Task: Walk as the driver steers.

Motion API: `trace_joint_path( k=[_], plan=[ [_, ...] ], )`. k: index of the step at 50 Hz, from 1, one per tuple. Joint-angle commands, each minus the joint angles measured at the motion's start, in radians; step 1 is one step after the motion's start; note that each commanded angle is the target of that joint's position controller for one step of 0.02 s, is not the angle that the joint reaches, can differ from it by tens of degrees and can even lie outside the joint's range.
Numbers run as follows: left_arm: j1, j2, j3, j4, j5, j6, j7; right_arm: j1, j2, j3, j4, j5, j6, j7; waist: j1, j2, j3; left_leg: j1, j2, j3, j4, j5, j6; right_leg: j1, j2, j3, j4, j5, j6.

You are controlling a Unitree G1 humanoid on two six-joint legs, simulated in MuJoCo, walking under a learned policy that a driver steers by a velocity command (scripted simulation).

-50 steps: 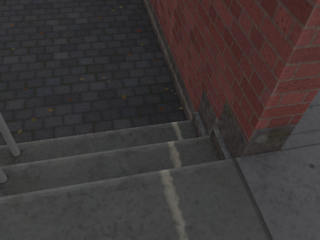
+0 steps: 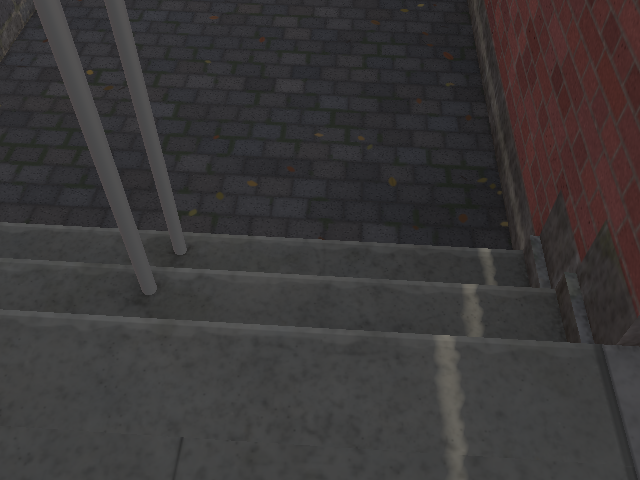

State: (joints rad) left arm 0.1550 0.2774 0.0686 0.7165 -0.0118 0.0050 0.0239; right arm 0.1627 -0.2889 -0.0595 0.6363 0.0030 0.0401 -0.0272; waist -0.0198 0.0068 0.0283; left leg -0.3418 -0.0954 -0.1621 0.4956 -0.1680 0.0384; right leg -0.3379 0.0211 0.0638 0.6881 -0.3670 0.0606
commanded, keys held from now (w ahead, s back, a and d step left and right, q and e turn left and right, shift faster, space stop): no key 1.00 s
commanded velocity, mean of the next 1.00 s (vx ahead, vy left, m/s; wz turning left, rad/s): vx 0.00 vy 0.00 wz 0.06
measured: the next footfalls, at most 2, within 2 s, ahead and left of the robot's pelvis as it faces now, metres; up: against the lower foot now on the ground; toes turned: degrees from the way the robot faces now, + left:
right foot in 0.04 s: +0.03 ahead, -0.13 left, +0.00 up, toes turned +3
left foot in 0.32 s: +0.01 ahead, +0.13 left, +0.00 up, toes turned -2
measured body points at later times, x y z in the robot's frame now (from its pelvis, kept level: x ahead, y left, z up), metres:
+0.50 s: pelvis -0.01 +0.00 +0.00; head +0.00 +0.00 +0.45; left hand +0.11 +0.25 -0.12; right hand +0.12 -0.26 -0.11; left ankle -0.03 +0.13 -0.74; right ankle -0.01 -0.14 -0.74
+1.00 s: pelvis -0.02 +0.01 +0.00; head -0.01 +0.01 +0.45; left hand +0.03 +0.27 -0.14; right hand +0.07 -0.24 -0.14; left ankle -0.03 +0.13 -0.74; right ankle -0.01 -0.14 -0.74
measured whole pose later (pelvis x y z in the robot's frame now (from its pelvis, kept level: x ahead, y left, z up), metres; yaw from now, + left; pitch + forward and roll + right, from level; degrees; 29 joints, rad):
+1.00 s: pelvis -0.02 +0.01 +0.00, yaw +2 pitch -2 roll +0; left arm 0.24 0.22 0.04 0.96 0.00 0.00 0.04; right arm 0.24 -0.21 -0.03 0.87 -0.01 0.00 -0.03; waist 0.01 0.00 0.04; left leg -0.20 -0.02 -0.06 0.53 -0.30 0.00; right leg -0.22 -0.02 0.04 0.53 -0.27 0.04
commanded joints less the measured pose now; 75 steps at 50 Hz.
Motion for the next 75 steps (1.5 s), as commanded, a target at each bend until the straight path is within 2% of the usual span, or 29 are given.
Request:
trace_joint_path(
  k=[1, 2, 3, 4, 5, 6, 8, 10, 12, 13, 14, 15, 16, 17, 18, 19, 20, 21, 24, 36, 55, 75],
  plan=[
    [0.052, 0.065, 0.019, -0.046, 0.005, -0.028, -0.016, -0.014, -0.132, -0.032, -0.055, 0.011, 0.000, 0.000, 0.028, 0.142, -0.101, 0.074, 0.224, -0.270, -0.119, -0.001, 0.136, 0.112, 0.003, -0.040, -0.233, 0.137, -0.040],
    [0.059, 0.078, 0.021, -0.045, 0.020, -0.032, -0.018, 0.015, -0.115, -0.027, -0.044, 0.011, -0.004, 0.000, 0.026, 0.108, -0.099, 0.029, 0.192, -0.240, -0.093, -0.052, 0.092, 0.180, -0.033, -0.015, -0.289, 0.208, -0.063],
    [0.070, 0.129, 0.027, -0.059, 0.042, -0.034, -0.016, 0.049, -0.077, -0.015, -0.041, -0.006, -0.011, 0.002, 0.005, -0.027, -0.108, -0.042, 0.116, -0.152, 0.039, -0.180, 0.029, 0.240, -0.191, 0.144, -0.349, 0.270, -0.116],
    [0.040, 0.174, 0.031, -0.053, 0.058, -0.034, -0.018, 0.045, -0.077, -0.020, -0.063, -0.003, -0.021, 0.003, -0.036, -0.213, -0.062, -0.100, 0.002, -0.006, 0.123, -0.304, -0.022, 0.150, -0.316, 0.299, -0.389, 0.333, -0.242],
    [-0.014, 0.137, 0.023, -0.075, 0.061, -0.041, -0.018, 0.008, -0.127, -0.033, -0.062, -0.015, -0.029, -0.001, -0.005, -0.215, -0.048, -0.064, 0.041, 0.011, 0.258, -0.370, -0.063, 0.066, -0.364, 0.353, -0.430, 0.273, -0.311],
    [-0.036, 0.117, 0.016, -0.080, 0.053, -0.046, -0.014, -0.014, -0.153, -0.047, -0.055, -0.007, -0.029, -0.002, 0.003, -0.182, -0.034, -0.073, 0.050, 0.011, 0.354, -0.355, -0.080, 0.068, -0.333, 0.329, -0.430, 0.248, -0.306],
    [-0.055, 0.112, 0.011, -0.076, 0.025, -0.051, -0.007, 0.014, -0.124, -0.048, -0.027, -0.008, -0.014, -0.005, -0.002, -0.153, -0.031, -0.112, 0.071, 0.015, 0.438, -0.316, -0.115, 0.119, -0.283, 0.257, -0.396, 0.309, -0.275],
    [-0.045, 0.091, 0.001, -0.061, 0.017, -0.045, -0.006, 0.034, -0.061, -0.028, -0.011, -0.004, -0.010, 0.001, -0.005, -0.136, -0.040, -0.082, 0.095, 0.049, 0.369, -0.295, -0.132, 0.152, -0.229, 0.175, -0.354, 0.434, -0.252],
    [-0.009, 0.091, 0.001, -0.048, 0.019, -0.031, -0.009, 0.000, -0.020, -0.011, -0.014, 0.001, -0.017, 0.006, 0.027, -0.163, -0.064, -0.015, 0.101, 0.101, 0.218, -0.282, -0.134, 0.186, -0.198, 0.130, -0.310, 0.532, -0.246],
    [0.010, 0.097, 0.001, -0.040, 0.019, -0.025, -0.010, -0.001, -0.025, -0.011, -0.010, 0.006, -0.018, 0.008, 0.033, -0.172, -0.078, 0.019, 0.096, 0.118, 0.139, -0.248, -0.133, 0.205, -0.196, 0.130, -0.292, 0.571, -0.249],
    [0.013, 0.098, 0.000, -0.037, 0.013, -0.020, -0.011, 0.020, -0.031, -0.014, 0.002, 0.009, -0.019, 0.009, 0.020, -0.170, -0.087, 0.070, 0.089, 0.135, 0.019, -0.152, -0.126, 0.211, -0.189, 0.125, -0.273, 0.586, -0.242],
    [0.030, 0.096, -0.002, -0.028, 0.005, -0.019, -0.013, 0.036, -0.040, -0.014, 0.014, 0.006, -0.019, 0.010, 0.013, -0.160, -0.087, 0.135, 0.088, 0.136, -0.110, -0.011, -0.112, 0.201, -0.180, 0.120, -0.266, 0.579, -0.220],
    [0.060, 0.090, -0.005, -0.020, 0.006, -0.027, -0.015, 0.036, -0.071, -0.018, 0.013, -0.004, -0.018, 0.008, 0.022, -0.134, -0.096, 0.205, 0.114, 0.094, -0.140, 0.091, -0.092, 0.175, -0.173, 0.125, -0.268, 0.526, -0.181],
    [0.080, 0.083, -0.011, -0.022, 0.024, -0.041, -0.023, 0.046, -0.129, -0.028, 0.005, -0.011, -0.015, -0.001, 0.045, -0.042, -0.123, 0.286, 0.181, 0.035, -0.081, 0.303, -0.066, 0.123, -0.142, 0.094, -0.247, 0.439, -0.136],
    [0.103, 0.077, -0.011, -0.018, 0.027, -0.051, -0.028, 0.047, -0.151, -0.039, 0.031, -0.008, -0.012, 0.001, 0.074, 0.070, -0.127, 0.243, 0.166, 0.049, -0.017, 0.216, -0.023, 0.131, -0.075, 0.019, -0.264, 0.308, -0.095],
    [0.045, 0.095, -0.011, -0.013, 0.029, -0.051, -0.027, 0.042, -0.100, -0.030, 0.022, -0.009, -0.014, 0.009, 0.027, 0.037, -0.108, 0.194, 0.153, 0.049, -0.030, 0.129, -0.009, 0.151, -0.057, -0.009, -0.233, 0.241, -0.065],
    [0.016, 0.081, -0.013, -0.016, 0.026, -0.047, -0.026, 0.041, -0.070, -0.019, 0.031, -0.016, -0.018, 0.010, 0.026, 0.030, -0.088, 0.165, 0.155, 0.041, -0.048, 0.078, -0.013, 0.144, -0.052, -0.018, -0.226, 0.216, -0.057],
    [0.007, 0.065, -0.016, -0.013, 0.024, -0.040, -0.021, 0.032, -0.069, -0.017, 0.033, -0.019, -0.021, 0.010, 0.027, 0.037, -0.061, 0.140, 0.149, 0.042, -0.058, 0.056, -0.020, 0.137, -0.054, -0.018, -0.222, 0.215, -0.058],
    [0.022, 0.062, -0.015, -0.002, 0.023, -0.024, -0.012, 0.042, -0.059, -0.010, 0.046, -0.018, -0.036, 0.006, 0.033, 0.053, -0.022, 0.095, 0.144, 0.041, -0.068, 0.017, -0.029, 0.135, -0.051, -0.019, -0.218, 0.210, -0.058],
    [0.056, 0.062, -0.009, 0.092, 0.018, -0.019, 0.006, 0.070, -0.038, 0.004, 0.099, -0.014, -0.055, -0.001, 0.030, 0.007, -0.006, 0.087, 0.129, 0.049, -0.069, -0.027, -0.022, 0.135, -0.051, -0.017, -0.222, 0.208, -0.034],
    [0.111, 0.045, -0.012, 0.257, 0.012, -0.011, 0.024, 0.113, -0.020, 0.011, 0.248, -0.006, -0.054, -0.010, 0.030, -0.001, 0.014, 0.103, 0.104, 0.086, -0.080, 0.005, -0.028, 0.137, -0.046, -0.024, -0.245, 0.224, -0.039],
    [0.147, 0.014, -0.029, 0.344, 0.010, -0.008, 0.025, 0.161, 0.000, 0.027, 0.368, -0.002, -0.050, -0.015, 0.027, -0.007, 0.032, 0.099, 0.094, 0.107, -0.088, -0.004, -0.033, 0.127, -0.035, -0.034, -0.258, 0.211, -0.047]
  ],
)
Keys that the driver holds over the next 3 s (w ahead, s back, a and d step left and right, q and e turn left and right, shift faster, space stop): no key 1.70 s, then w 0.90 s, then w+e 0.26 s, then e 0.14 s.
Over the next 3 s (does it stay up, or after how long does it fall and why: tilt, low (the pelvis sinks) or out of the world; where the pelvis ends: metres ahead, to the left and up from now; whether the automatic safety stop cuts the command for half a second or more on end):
stays up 0.54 -0.01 -0.02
